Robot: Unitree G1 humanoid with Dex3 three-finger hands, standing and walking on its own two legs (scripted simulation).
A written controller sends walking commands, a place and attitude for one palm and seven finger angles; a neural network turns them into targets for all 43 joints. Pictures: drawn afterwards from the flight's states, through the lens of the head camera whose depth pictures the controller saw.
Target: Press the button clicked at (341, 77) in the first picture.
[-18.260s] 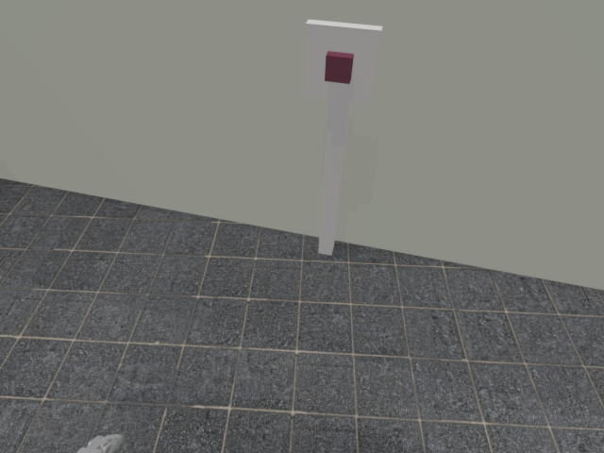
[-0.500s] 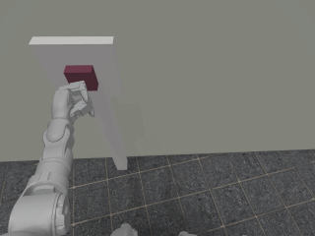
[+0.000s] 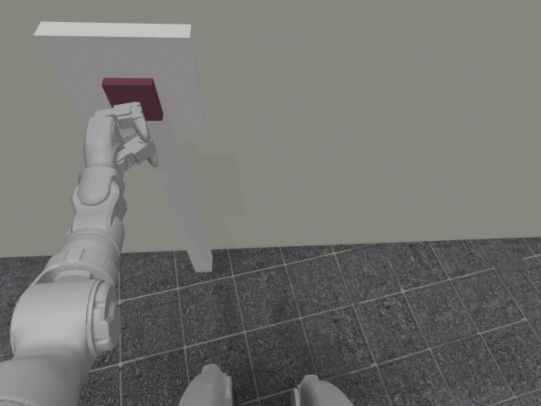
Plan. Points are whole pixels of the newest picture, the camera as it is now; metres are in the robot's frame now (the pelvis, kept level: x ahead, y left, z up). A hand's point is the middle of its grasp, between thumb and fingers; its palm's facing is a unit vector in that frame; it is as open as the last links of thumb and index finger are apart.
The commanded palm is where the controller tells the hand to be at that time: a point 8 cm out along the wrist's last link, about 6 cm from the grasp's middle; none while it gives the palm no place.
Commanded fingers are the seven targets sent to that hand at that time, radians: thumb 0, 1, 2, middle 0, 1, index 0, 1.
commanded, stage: hold the button down briefly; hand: left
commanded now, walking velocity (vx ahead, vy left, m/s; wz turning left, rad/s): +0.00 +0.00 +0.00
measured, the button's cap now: (135, 95) +0.54 +0.18 +0.12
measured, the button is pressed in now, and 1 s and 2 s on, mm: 12 0 0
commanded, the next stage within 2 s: pull the fist back off the button in 0.24 s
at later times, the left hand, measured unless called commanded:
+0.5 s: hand (148, 142) +0.48 +0.16 +0.08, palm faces +0.03 -1.00 -0.03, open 2.8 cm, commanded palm +0.47 +0.20 +0.09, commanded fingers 0.00 0.90 0.90 -1.30 -1.50 -1.30 -1.50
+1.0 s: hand (156, 163) +0.44 +0.15 +0.08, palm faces +0.00 -1.00 -0.02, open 3.1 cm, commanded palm +0.41 +0.20 +0.09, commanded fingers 0.00 0.90 0.90 -1.30 -1.50 -1.30 -1.50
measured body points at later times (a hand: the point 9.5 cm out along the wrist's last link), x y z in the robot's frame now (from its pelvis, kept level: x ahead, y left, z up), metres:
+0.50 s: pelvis -0.01 +0.00 +0.00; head +0.09 +0.02 +0.44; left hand +0.48 +0.22 +0.09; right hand +0.01 -0.27 -0.12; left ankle +0.06 +0.09 -0.68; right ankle +0.00 -0.10 -0.68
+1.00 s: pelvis +0.02 +0.00 +0.01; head +0.08 +0.00 +0.46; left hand +0.44 +0.20 +0.09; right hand +0.09 -0.25 -0.10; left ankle +0.06 +0.09 -0.68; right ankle +0.00 -0.10 -0.68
